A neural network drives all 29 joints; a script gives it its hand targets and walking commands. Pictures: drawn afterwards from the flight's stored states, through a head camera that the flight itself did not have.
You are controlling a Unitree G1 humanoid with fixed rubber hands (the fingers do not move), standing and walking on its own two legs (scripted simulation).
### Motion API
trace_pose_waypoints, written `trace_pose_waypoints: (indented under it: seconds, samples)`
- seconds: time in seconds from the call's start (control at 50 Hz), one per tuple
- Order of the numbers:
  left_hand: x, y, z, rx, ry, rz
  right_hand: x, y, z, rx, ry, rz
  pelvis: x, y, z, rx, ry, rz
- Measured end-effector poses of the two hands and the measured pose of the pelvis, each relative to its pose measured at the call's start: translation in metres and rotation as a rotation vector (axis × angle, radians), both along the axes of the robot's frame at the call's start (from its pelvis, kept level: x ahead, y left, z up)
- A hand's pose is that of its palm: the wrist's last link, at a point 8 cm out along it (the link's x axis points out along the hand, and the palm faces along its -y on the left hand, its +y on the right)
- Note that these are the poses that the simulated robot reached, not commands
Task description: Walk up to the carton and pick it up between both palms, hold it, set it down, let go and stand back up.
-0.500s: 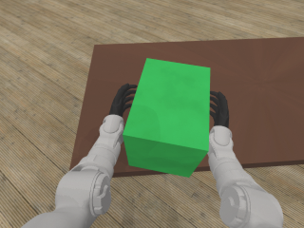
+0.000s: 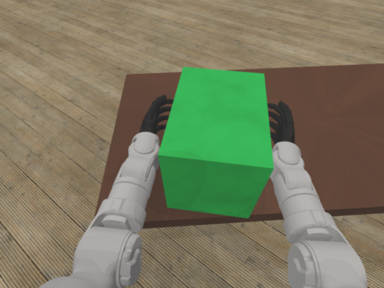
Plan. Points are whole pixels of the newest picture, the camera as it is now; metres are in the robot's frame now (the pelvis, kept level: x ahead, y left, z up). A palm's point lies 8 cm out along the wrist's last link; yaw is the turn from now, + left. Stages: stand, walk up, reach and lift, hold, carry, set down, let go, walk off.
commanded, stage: reach and lift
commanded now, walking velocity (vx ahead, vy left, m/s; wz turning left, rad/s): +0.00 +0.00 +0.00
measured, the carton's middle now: (215, 141) +0.43 -0.03 +0.07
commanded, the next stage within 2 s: hold in 1.46 s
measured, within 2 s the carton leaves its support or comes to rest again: neither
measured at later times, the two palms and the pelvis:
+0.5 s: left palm (134, 132) +0.37 +0.13 +0.16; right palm (283, 134) +0.37 -0.15 +0.15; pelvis -0.01 -0.01 +0.00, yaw +0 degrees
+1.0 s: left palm (132, 120) +0.38 +0.14 +0.18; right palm (281, 124) +0.38 -0.14 +0.17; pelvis -0.01 -0.01 +0.01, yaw +0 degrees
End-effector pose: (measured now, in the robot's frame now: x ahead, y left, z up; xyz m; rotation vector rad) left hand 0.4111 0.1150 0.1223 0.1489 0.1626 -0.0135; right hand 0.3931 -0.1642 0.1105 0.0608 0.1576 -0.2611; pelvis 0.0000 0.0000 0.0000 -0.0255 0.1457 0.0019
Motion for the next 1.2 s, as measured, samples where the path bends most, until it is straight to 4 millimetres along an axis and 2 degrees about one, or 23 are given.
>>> trace_pose_waypoints:
  seconds: [0.14, 0.26, 0.5, 0.9, 1.2]
  samples:
    - [-0.015, 0.004, 0.030, -0.017, -0.004, 0.022, -0.009, 0.004, 0.034, -0.022, -0.005, 0.020, -0.002, -0.003, 0.003, 0.003, -0.084, 0.003]
    - [-0.029, 0.013, 0.038, -0.071, 0.025, 0.052, -0.016, 0.012, 0.049, -0.043, 0.020, 0.049, -0.006, -0.005, 0.004, 0.007, -0.155, 0.005]
    - [-0.044, 0.019, 0.040, -0.081, 0.069, 0.082, -0.025, 0.018, 0.044, -0.043, 0.061, 0.079, -0.015, -0.007, 0.004, 0.009, -0.188, 0.005]
    - [-0.036, 0.022, 0.057, -0.078, 0.064, 0.113, -0.011, 0.022, 0.055, -0.002, 0.052, 0.098, -0.008, -0.007, 0.005, 0.008, -0.176, 0.005]
    - [-0.036, 0.021, 0.066, -0.087, 0.052, 0.116, -0.011, 0.021, 0.059, 0.014, 0.036, 0.097, -0.005, -0.005, 0.005, 0.007, -0.176, 0.005]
